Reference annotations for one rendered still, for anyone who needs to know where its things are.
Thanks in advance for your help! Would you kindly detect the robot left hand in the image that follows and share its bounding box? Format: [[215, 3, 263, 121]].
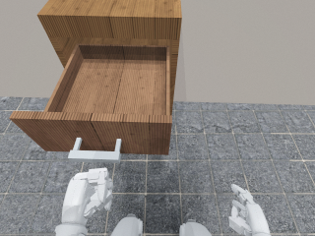
[[61, 167, 113, 226]]

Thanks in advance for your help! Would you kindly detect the robot right hand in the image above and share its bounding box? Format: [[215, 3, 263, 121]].
[[228, 184, 271, 236]]

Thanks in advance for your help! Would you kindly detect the handle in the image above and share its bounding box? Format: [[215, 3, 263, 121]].
[[68, 138, 122, 163]]

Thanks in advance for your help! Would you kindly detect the robot left thigh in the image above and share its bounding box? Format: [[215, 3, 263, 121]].
[[110, 216, 143, 236]]

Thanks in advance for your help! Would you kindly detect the robot left forearm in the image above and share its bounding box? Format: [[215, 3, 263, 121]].
[[54, 223, 88, 236]]

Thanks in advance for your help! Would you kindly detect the drawer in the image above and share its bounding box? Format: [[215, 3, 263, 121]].
[[9, 43, 172, 155]]

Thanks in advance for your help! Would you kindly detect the robot right thigh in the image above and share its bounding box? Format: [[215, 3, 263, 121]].
[[179, 222, 212, 236]]

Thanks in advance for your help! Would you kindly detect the robot thigh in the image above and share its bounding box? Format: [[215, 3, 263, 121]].
[[179, 222, 212, 236], [110, 216, 143, 236]]

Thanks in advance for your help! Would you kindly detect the cabinet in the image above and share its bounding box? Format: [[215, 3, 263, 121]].
[[37, 0, 182, 116]]

